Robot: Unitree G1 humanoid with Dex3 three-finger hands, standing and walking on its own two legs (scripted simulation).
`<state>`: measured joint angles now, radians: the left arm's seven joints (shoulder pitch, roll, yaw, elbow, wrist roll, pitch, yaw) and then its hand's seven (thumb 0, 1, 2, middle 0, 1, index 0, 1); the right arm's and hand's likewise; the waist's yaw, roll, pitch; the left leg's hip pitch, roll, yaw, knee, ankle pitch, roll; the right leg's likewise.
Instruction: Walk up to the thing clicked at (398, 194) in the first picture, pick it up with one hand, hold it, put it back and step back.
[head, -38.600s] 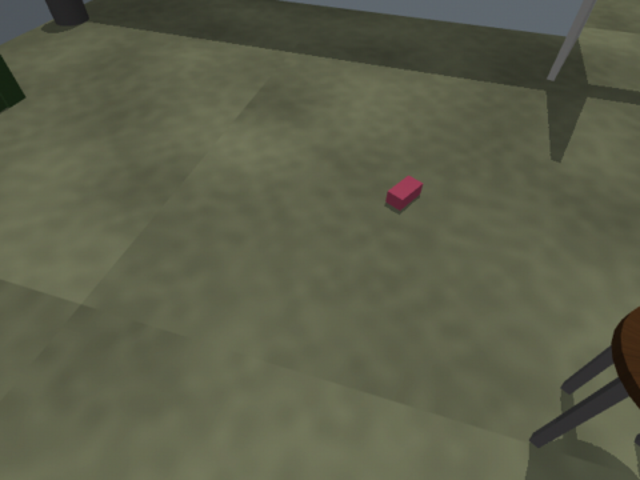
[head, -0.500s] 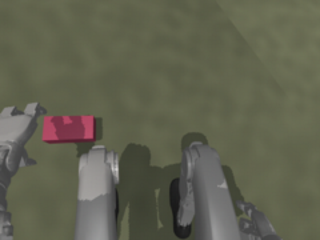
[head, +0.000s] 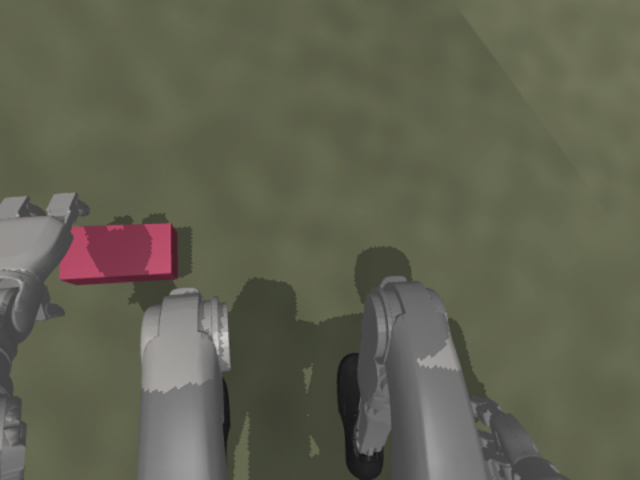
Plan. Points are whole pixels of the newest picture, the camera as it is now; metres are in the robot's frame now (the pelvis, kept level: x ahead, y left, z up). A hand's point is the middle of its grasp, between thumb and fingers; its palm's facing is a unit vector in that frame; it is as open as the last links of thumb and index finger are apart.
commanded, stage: rise first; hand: left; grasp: from above
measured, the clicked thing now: (123, 254) +0.41 +0.28 -0.31
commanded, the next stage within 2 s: approach in 0.68 s
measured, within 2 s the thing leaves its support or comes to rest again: neither
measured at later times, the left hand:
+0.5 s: hand (64, 261) +0.37 +0.32 -0.19, palm faces -0.44 -0.08 -0.89, open 14.1 cm
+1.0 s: hand (84, 255) +0.39 +0.30 -0.20, palm faces -0.44 -0.06 -0.90, open 14.1 cm
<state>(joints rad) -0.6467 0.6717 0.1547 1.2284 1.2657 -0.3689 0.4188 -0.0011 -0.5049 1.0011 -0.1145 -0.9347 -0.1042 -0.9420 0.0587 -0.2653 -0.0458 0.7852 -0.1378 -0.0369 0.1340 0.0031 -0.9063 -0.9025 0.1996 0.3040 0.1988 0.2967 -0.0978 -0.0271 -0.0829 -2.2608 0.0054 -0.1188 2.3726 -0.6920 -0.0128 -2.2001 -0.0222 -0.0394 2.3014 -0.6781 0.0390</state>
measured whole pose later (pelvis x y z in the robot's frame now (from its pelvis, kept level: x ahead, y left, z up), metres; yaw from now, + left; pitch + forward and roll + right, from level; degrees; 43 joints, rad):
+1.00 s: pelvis +0.00 +0.00 -0.02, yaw +0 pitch +33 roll -6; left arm -0.74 0.67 0.11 1.38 1.34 -0.33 0.54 0.00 -0.54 1.02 -0.08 -1.03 -0.08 -1.02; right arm 0.07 -0.26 -0.04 0.82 -0.18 -0.07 0.15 0.00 -0.91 -0.90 0.20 0.30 0.20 0.30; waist -0.16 -0.04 -0.08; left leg -2.32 0.00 -0.12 2.43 -0.70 -0.01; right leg -2.26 -0.02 -0.03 2.36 -0.68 0.04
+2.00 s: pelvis +0.00 +0.01 -0.02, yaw -1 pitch +34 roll -7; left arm -0.93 0.68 0.07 1.53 1.23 -0.08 0.51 0.00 -0.52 0.99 -0.07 -1.03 -0.07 -1.02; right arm 0.03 -0.27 -0.01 0.80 -0.17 -0.10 0.20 0.00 -0.91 -0.90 0.20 0.30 0.20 0.30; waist -0.20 0.03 -0.10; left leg -2.32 0.01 -0.11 2.42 -0.70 0.01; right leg -2.25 -0.01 -0.03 2.34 -0.68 0.06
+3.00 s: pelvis +0.01 +0.00 -0.05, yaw -5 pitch +28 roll -11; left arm -0.77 0.82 0.20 1.57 1.30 -0.41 0.60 0.00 -0.54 0.97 -0.07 -1.01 -0.07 -1.01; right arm 0.09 -0.27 0.15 0.82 -0.32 -0.16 0.29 0.00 -0.90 -0.90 0.20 0.30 0.20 0.30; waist -0.26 -0.08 0.11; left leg -2.33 0.00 -0.22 2.60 -0.76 -0.02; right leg -2.25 0.02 -0.10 2.45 -0.70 0.06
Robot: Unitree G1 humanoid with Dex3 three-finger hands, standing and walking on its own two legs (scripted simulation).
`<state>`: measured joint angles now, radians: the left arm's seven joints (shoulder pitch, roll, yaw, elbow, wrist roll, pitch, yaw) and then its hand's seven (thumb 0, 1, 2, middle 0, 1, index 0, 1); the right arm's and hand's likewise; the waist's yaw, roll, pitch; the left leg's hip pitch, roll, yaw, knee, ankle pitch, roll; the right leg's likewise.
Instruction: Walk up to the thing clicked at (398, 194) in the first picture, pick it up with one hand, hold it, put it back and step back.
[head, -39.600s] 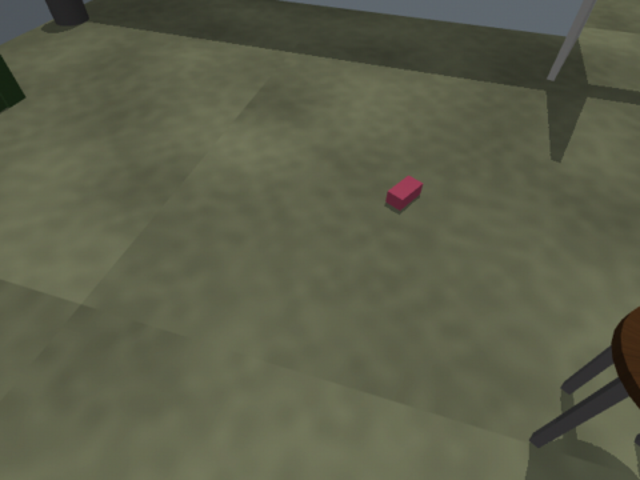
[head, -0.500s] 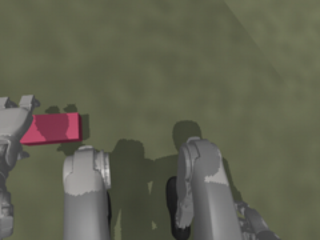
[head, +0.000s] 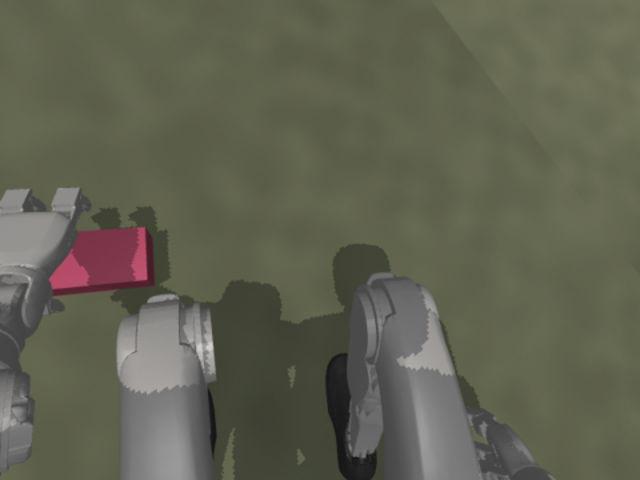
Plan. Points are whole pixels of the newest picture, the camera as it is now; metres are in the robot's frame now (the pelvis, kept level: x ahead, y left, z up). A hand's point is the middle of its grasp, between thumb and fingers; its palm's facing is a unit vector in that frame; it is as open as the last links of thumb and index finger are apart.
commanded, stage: approach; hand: left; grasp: from above
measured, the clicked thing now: (94, 262) +0.41 +0.28 -0.29
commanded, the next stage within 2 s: rest palm in 0.78 s
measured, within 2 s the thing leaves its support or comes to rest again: neither
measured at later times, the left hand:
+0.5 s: hand (47, 285) +0.36 +0.30 -0.18, palm faces -0.58 -0.12 -0.81, open 14.2 cm
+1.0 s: hand (27, 212) +0.44 +0.32 -0.14, palm faces -0.40 +0.00 -0.92, open 14.2 cm
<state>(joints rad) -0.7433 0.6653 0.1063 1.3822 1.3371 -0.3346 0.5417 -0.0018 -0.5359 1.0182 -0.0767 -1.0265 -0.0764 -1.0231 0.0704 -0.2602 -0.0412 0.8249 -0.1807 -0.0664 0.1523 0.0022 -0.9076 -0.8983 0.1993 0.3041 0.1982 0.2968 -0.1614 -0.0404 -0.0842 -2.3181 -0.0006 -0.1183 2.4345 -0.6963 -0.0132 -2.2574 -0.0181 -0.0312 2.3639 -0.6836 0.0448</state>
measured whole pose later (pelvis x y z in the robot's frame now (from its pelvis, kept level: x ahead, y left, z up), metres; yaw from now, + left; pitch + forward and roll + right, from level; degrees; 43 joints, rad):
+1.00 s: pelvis +0.00 +0.01 +0.01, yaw -1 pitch +34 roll -7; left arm -0.93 0.68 0.07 1.53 1.23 -0.08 0.51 0.00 -0.52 0.99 -0.07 -1.03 -0.07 -1.02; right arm 0.03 -0.27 -0.01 0.80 -0.17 -0.10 0.20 0.00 -0.91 -0.90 0.20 0.30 0.20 0.30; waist -0.20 0.03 -0.10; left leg -2.32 0.01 -0.11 2.42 -0.70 0.01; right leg -2.25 -0.01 -0.03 2.34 -0.68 0.06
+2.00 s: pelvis +0.01 +0.00 -0.03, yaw -5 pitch +28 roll -11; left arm -0.77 0.82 0.20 1.57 1.30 -0.41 0.60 0.00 -0.54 0.97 -0.07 -1.01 -0.07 -1.01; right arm 0.09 -0.27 0.15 0.82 -0.32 -0.16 0.29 0.00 -0.90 -0.90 0.20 0.30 0.20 0.30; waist -0.26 -0.08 0.11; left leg -2.33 0.00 -0.22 2.60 -0.76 -0.02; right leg -2.25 0.02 -0.10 2.45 -0.70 0.06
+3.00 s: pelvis +0.00 +0.01 -0.03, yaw -7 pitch +25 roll -13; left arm -0.80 0.77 0.08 1.70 1.39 -0.26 0.89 0.00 -0.43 0.92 -0.08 -1.02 -0.10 -0.99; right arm 0.02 -0.33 0.14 0.82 -0.32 -0.27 0.36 0.00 -0.88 -0.89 0.20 0.30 0.20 0.30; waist -0.29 -0.11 0.08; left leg -2.33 0.02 -0.23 2.60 -0.74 0.00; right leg -2.23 0.04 -0.12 2.43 -0.66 0.07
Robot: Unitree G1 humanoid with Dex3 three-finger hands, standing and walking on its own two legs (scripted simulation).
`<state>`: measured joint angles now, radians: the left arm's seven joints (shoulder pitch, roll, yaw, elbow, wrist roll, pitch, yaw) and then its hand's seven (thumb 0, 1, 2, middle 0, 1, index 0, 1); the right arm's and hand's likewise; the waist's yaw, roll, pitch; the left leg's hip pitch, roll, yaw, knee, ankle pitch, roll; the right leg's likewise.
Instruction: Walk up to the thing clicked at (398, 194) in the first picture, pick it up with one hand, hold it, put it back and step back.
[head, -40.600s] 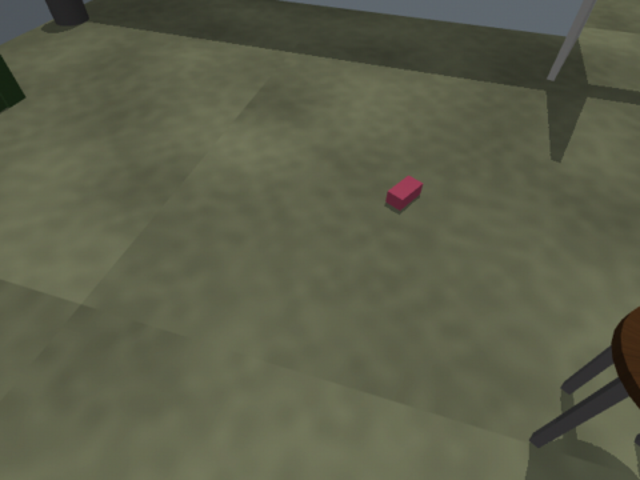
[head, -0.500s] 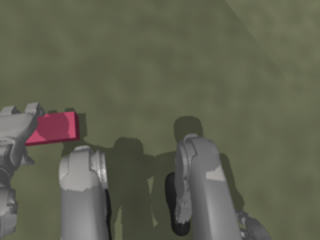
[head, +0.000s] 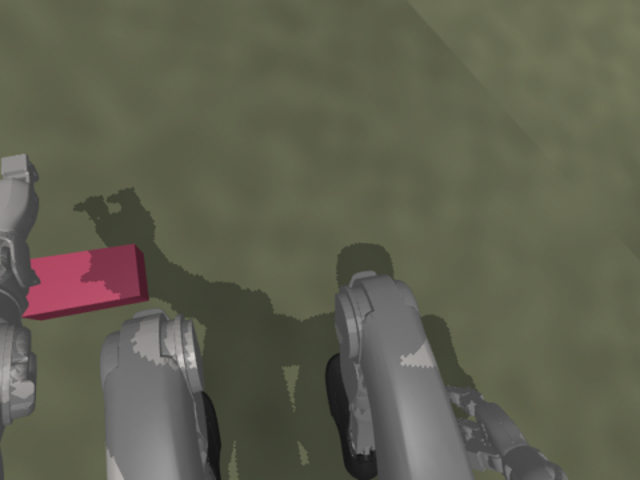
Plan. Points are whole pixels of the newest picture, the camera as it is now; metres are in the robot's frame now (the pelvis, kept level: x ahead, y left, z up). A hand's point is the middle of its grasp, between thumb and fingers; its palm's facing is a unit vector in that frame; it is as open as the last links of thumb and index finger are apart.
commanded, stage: rest palm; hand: left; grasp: from above
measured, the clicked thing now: (87, 282) +0.40 +0.28 -0.29
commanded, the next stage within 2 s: close in 1.58 s
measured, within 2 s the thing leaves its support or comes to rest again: neither
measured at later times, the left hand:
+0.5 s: hand (67, 295) +0.37 +0.29 -0.23, palm faces -0.31 -0.01 -0.95, open 14.1 cm
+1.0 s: hand (83, 285) +0.39 +0.28 -0.27, palm faces -0.51 -0.16 -0.84, open 14.3 cm
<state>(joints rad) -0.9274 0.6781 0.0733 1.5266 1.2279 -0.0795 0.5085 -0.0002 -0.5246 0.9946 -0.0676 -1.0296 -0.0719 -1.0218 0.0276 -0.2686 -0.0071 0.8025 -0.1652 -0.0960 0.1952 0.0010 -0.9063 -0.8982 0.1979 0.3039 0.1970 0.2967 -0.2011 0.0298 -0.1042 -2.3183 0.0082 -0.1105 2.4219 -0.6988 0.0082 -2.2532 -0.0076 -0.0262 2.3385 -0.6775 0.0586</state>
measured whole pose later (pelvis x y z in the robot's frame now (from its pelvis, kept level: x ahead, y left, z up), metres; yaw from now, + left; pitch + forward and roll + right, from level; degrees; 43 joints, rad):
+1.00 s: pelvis +0.01 +0.00 -0.04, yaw -4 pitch +28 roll -11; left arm -0.77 0.82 0.20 1.57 1.30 -0.41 0.60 0.00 -0.54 0.97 -0.07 -1.01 -0.07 -1.01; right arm 0.09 -0.27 0.15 0.82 -0.32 -0.16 0.29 0.00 -0.90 -0.90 0.20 0.30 0.20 0.30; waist -0.26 -0.08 0.11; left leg -2.33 0.00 -0.22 2.60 -0.76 -0.02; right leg -2.25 0.02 -0.10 2.45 -0.70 0.06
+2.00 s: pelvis +0.00 +0.01 -0.04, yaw -6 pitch +25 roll -13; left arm -0.80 0.77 0.08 1.70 1.39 -0.26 0.89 0.00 -0.43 0.92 -0.08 -1.02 -0.10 -0.99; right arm 0.02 -0.33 0.14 0.82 -0.32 -0.27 0.36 0.00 -0.88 -0.89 0.20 0.30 0.20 0.30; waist -0.29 -0.11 0.08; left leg -2.33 0.02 -0.23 2.60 -0.74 0.00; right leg -2.23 0.04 -0.12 2.43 -0.66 0.07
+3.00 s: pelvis +0.00 +0.00 -0.04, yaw -5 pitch +26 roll -12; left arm -0.86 0.82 0.18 1.76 1.31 -0.26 0.74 -0.02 -0.39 0.78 -0.21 -0.88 -0.25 -0.86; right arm 0.01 -0.37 0.14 0.81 -0.31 -0.30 0.35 0.00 -0.89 -0.90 0.20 0.30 0.20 0.30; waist -0.30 -0.10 0.10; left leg -2.34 0.00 -0.23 2.60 -0.73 -0.01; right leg -2.24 0.03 -0.12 2.43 -0.67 0.08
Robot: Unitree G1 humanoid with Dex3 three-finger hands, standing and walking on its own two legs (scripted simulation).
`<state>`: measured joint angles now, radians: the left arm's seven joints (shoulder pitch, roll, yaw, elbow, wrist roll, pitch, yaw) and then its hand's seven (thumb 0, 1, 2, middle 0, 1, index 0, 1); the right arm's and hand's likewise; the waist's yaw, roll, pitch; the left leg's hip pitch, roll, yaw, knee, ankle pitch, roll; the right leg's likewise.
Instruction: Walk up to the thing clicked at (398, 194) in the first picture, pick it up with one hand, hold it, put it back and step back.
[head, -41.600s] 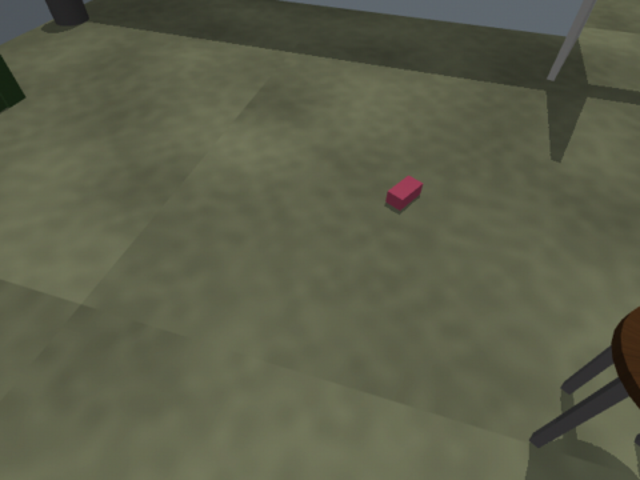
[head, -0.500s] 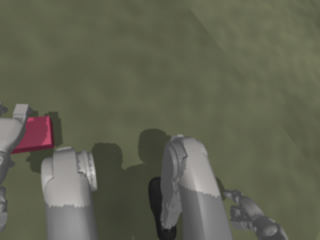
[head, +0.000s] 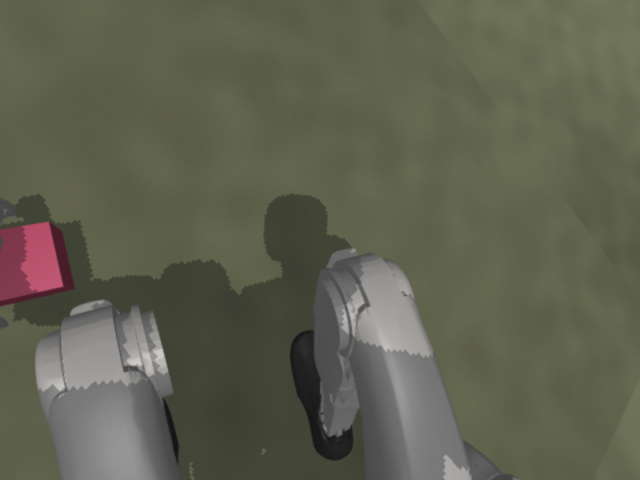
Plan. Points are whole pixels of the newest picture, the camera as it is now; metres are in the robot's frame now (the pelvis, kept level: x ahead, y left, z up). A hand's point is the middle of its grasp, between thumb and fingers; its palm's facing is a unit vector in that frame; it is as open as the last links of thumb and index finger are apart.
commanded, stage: rest palm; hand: left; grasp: from above
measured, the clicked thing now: out of the picture +0.37 +0.31 -0.26
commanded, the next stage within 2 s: close in 0.58 s
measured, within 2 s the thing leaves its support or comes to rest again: neither
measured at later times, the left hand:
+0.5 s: hand out of the picture +0.37 +0.32 -0.24, palm faces -0.45 -0.19 -0.87, open 14.5 cm
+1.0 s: hand (7, 274) +0.37 +0.29 -0.24, palm faces -0.37 -0.06 -0.92, open 13.8 cm
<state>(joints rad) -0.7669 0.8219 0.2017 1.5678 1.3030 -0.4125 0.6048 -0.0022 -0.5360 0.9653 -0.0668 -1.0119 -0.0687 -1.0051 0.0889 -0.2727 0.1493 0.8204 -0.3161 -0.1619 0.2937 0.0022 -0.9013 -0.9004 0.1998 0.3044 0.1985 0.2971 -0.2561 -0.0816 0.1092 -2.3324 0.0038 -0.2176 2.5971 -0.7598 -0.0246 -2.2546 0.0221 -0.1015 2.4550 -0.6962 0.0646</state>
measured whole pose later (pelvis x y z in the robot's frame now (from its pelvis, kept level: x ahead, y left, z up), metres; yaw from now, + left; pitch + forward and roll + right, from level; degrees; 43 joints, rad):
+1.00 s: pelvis -0.01 +0.01 +0.00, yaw -2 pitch +25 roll -13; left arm -0.80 0.77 0.08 1.70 1.39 -0.26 0.89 0.00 -0.43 0.92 -0.08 -1.02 -0.10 -0.99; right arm 0.02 -0.33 0.14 0.82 -0.32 -0.27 0.36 0.00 -0.88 -0.89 0.20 0.30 0.20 0.30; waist -0.29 -0.11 0.08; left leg -2.33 0.02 -0.23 2.60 -0.74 0.00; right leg -2.23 0.04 -0.12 2.43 -0.66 0.07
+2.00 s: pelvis -0.01 +0.01 +0.00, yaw -1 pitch +26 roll -12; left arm -0.86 0.82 0.18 1.76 1.31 -0.26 0.74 -0.02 -0.39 0.78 -0.21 -0.88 -0.25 -0.86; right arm 0.01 -0.37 0.14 0.81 -0.31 -0.30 0.35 0.00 -0.89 -0.90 0.20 0.30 0.20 0.30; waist -0.30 -0.10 0.10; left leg -2.34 0.00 -0.23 2.60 -0.73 -0.01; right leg -2.24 0.03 -0.12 2.43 -0.67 0.08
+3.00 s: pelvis -0.01 +0.00 +0.00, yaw -1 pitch +26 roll -12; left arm -0.87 0.83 0.12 1.76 1.32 -0.32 0.74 -0.01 -0.19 0.68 -0.44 -0.72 -0.48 -0.70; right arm 0.04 -0.35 0.16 0.81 -0.34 -0.26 0.32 0.00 -0.89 -0.90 0.20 0.30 0.20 0.30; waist -0.29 -0.09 0.09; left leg -2.33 0.00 -0.23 2.59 -0.73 -0.01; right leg -2.24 0.03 -0.11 2.43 -0.67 0.07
